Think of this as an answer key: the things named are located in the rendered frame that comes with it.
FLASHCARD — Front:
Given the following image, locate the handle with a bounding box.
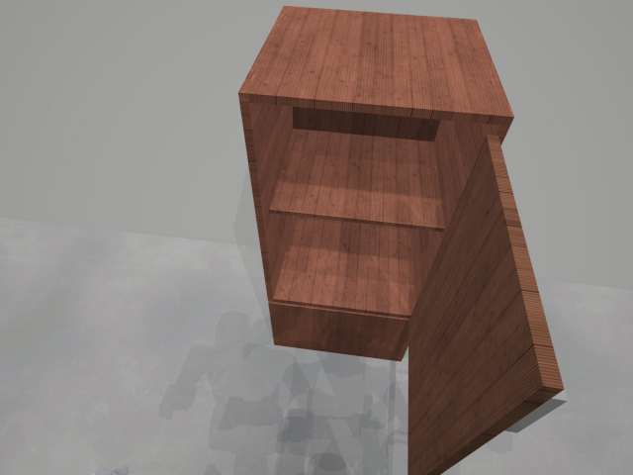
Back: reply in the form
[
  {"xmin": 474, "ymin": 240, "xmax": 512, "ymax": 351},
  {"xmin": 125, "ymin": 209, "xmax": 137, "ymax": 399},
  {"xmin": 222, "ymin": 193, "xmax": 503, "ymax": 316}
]
[{"xmin": 506, "ymin": 385, "xmax": 568, "ymax": 432}]

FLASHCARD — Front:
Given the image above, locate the cupboard door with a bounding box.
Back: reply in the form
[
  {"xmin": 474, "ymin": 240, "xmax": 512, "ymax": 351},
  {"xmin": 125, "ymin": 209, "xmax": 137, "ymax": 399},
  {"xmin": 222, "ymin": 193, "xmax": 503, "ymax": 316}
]
[{"xmin": 407, "ymin": 135, "xmax": 564, "ymax": 475}]

